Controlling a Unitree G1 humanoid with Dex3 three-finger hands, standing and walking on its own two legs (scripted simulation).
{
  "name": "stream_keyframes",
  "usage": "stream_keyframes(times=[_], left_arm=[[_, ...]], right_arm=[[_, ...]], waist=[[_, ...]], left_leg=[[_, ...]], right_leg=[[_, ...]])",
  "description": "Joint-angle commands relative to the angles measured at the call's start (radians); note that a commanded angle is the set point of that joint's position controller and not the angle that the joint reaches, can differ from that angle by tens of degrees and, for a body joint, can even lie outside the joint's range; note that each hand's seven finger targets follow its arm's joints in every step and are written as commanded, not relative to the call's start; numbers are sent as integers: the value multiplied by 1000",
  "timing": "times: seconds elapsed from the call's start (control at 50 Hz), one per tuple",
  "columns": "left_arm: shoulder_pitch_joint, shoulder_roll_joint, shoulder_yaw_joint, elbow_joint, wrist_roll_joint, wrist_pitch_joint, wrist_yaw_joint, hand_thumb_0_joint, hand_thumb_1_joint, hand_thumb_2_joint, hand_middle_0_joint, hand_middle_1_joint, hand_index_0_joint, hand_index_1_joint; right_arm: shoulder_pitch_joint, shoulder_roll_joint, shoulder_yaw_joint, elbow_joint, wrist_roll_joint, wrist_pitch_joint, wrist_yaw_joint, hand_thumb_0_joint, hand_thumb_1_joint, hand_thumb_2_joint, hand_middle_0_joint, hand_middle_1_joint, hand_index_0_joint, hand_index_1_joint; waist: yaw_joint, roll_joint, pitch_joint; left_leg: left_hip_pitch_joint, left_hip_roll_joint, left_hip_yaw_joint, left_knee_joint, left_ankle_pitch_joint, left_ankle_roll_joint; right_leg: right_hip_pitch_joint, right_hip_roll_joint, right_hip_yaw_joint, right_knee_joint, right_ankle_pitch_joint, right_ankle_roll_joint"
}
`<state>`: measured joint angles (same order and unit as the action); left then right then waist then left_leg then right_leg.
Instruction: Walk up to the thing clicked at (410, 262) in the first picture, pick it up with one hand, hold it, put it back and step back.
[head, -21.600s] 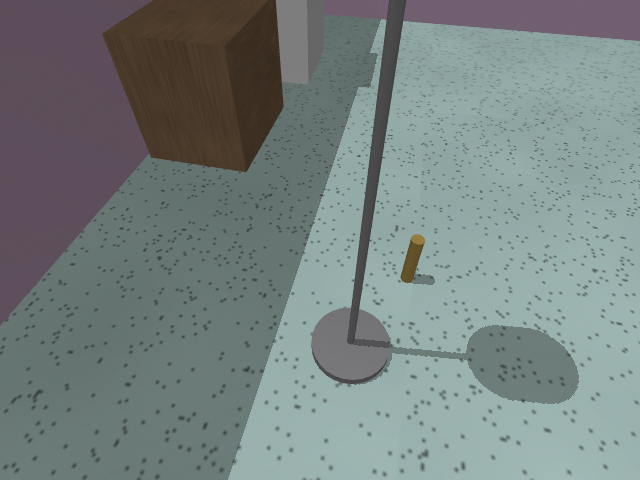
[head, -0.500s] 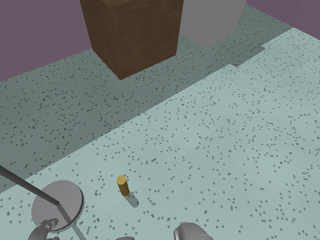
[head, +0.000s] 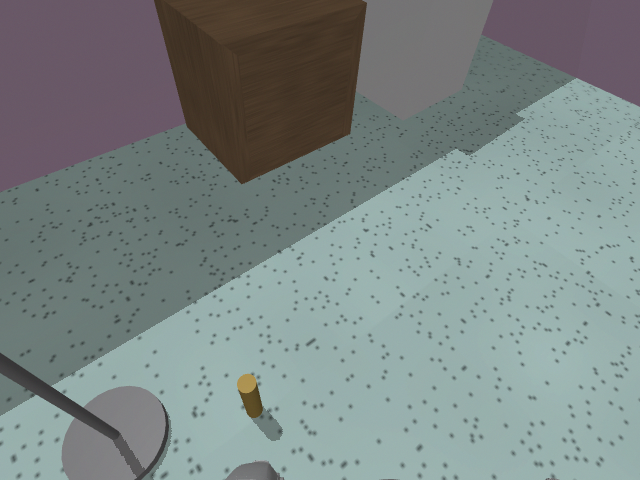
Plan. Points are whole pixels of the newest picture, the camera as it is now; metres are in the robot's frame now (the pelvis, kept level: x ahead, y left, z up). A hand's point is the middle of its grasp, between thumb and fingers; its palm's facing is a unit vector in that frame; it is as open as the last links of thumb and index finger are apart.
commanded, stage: walk up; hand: left
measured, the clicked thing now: (251, 397) +0.40 +0.18 -0.64
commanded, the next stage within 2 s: none
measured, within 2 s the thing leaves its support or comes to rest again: neither
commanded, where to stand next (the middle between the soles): +0.11 -0.03 m, yaw +2 degrees
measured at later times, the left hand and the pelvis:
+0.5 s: hand out of the picture +0.00 +0.28 -0.12, palm faces +0.01 -0.91 -0.40, open 7.4 cm; pelvis +0.02 -0.01 +0.01, yaw +0 degrees
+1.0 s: hand out of the picture +0.14 +0.25 -0.15, palm faces -0.03 -0.92 -0.39, open 7.4 cm; pelvis +0.05 -0.02 -0.01, yaw +0 degrees
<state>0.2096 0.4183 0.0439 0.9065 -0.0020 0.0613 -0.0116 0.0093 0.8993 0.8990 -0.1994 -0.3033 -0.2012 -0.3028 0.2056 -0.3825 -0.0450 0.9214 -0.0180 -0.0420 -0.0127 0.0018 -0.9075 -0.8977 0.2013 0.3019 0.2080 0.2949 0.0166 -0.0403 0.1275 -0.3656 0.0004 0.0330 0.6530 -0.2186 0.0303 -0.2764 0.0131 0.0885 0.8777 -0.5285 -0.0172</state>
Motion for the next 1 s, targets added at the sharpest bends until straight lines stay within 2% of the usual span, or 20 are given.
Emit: stream_keyframes(times=[0.0,0.12,0.2,0.22,0.24,0.26,0.3,0.36,0.42,0.5,0.52,0.54,0.56,0.58,0.68,0.86,0.9,0.92,0.94,0.98], left_arm=[[49,201,70,-43,1,2,16,0,900,900,-200,-300,-200,-300],[83,171,73,-4,10,-21,-15,0,900,900,-200,-300,-200,-300],[162,153,81,44,28,-51,2,0,900,900,-200,-300,-200,-300],[313,255,120,27,51,-84,-6,0,900,900,-200,-300,-200,-300],[242,387,148,3,56,-93,-5,0,900,900,-200,-300,-200,-300],[121,399,147,-48,55,-104,-3,0,900,900,-200,-300,-200,-300],[59,296,120,-51,31,-127,3,0,900,900,-200,-300,-200,-300],[100,255,113,-65,30,-143,-8,0,900,900,-200,-300,-200,-300],[72,258,107,-99,39,-137,-11,0,900,900,-200,-300,-200,-300],[102,224,71,-102,16,-106,-6,0,900,900,-200,-300,-200,-300],[145,179,53,-105,12,-98,-6,0,900,900,-200,-300,-200,-300],[209,106,33,-115,5,-95,-5,0,900,900,-200,-300,-200,-300],[236,136,39,-118,-2,-87,6,0,900,900,-200,-300,-200,-300],[175,221,55,-92,8,-72,22,0,900,900,-200,-300,-200,-300],[202,187,58,-32,3,-55,7,0,900,900,-200,-300,-200,-300],[130,164,81,-54,23,-30,0,0,900,900,-200,-300,-200,-300],[106,212,97,-75,43,-46,5,0,900,900,-200,-300,-200,-300],[37,284,109,-111,45,-55,5,0,900,900,-200,-300,-200,-300],[-27,314,109,-131,39,-58,6,0,900,900,-200,-300,-200,-300],[-76,233,84,-137,29,-62,15,0,900,900,-200,-300,-200,-300]], right_arm=[[-8,-312,-79,-74,5,-25,-52,0,-900,-900,200,300,200,300],[-59,-295,-75,-95,-25,-2,-17,0,-900,-900,200,300,200,300],[-67,-250,-56,-95,-11,32,-3,0,-900,-900,200,300,200,300],[-36,-233,-70,-145,-15,30,18,0,-900,-900,200,300,200,300],[-129,-196,-63,-172,-16,28,21,0,-900,-900,200,300,200,300],[-176,-271,-80,-164,-16,20,16,0,-900,-900,200,300,200,300],[-63,-257,-84,-107,3,0,38,0,-900,-900,200,300,200,300],[-4,-230,-79,-95,-2,-11,61,0,-900,-900,200,300,200,300],[-18,-207,-73,-120,3,-7,75,0,-900,-900,200,300,200,300],[96,-192,-78,-70,3,-25,44,0,-900,-900,200,300,200,300],[162,-222,-92,-50,1,-31,29,0,-900,-900,200,300,200,300],[253,-301,-113,-48,-10,-40,15,0,-900,-900,200,300,200,300],[266,-406,-127,-74,1,-44,11,0,-900,-900,200,300,200,300],[223,-406,-135,-80,22,-42,12,0,-900,-900,200,300,200,300],[45,-277,-71,-113,12,-45,-8,0,-900,-900,200,300,200,300],[-26,-297,-64,-147,11,20,-19,0,-900,-900,200,300,200,300],[12,-231,-45,-140,22,32,-21,0,-900,-900,200,300,200,300],[13,-177,-31,-145,30,32,-25,0,-900,-900,200,300,200,300],[-18,-218,-47,-128,24,37,-40,0,-900,-900,200,300,200,300],[25,-231,-50,-94,33,34,-30,0,-900,-900,200,300,200,300]], waist=[[4,124,-131],[-13,244,-142],[29,157,-143],[89,-48,-182],[116,-271,-57],[99,-133,79],[9,5,95],[20,-73,24],[15,-162,40],[-31,-90,-56],[-59,25,-120],[-77,214,-207],[-76,295,-236],[-78,156,-202],[6,140,-58],[16,183,-138],[13,9,-143],[-6,-185,-101],[14,-211,-124],[-17,-100,-117]], left_leg=[[127,320,-380,-292,130,181],[20,228,-249,-327,-354,147],[-76,180,-184,-131,-223,87],[-300,51,-78,124,-483,46],[-510,-56,-35,337,-368,-15],[-477,14,-211,378,-257,-26],[-468,29,-181,357,-103,-28],[-288,16,-97,273,-80,-46],[-124,53,-41,83,-70,-45],[228,-17,39,-120,86,-27],[342,-22,21,-181,56,-7],[455,146,-215,-216,67,44],[465,397,-679,-336,25,180],[341,426,-730,-356,-60,242],[13,247,-253,-304,56,148],[-95,243,-228,-98,170,143],[-143,143,-156,84,40,59],[-231,-25,-41,270,-188,2],[-152,-52,-85,429,-415,3],[-97,-54,-119,518,-347,0]], right_leg=[[-155,-11,102,284,-7,-16],[-32,-22,-73,-48,-16,8],[145,-12,-90,-429,144,-23],[339,-121,191,-607,-251,-99],[202,-390,636,-788,-692,-201],[50,-469,708,-799,-673,-262],[164,-317,381,-694,-273,-196],[142,-238,160,-659,-30,-181],[41,-218,44,-638,23,-162],[-29,-201,-55,-347,502,-120],[-45,-150,-107,-146,535,-89],[-141,-85,-122,97,312,-32],[-293,39,-57,212,-49,-23],[-264,-22,47,304,-67,-37],[-132,-87,16,144,105,-19],[49,-28,-114,-173,206,-19],[60,-129,62,-369,226,-68],[19,-318,350,-505,263,-156],[-79,-420,416,-499,389,-274],[-109,-326,252,-432,499,-254]])
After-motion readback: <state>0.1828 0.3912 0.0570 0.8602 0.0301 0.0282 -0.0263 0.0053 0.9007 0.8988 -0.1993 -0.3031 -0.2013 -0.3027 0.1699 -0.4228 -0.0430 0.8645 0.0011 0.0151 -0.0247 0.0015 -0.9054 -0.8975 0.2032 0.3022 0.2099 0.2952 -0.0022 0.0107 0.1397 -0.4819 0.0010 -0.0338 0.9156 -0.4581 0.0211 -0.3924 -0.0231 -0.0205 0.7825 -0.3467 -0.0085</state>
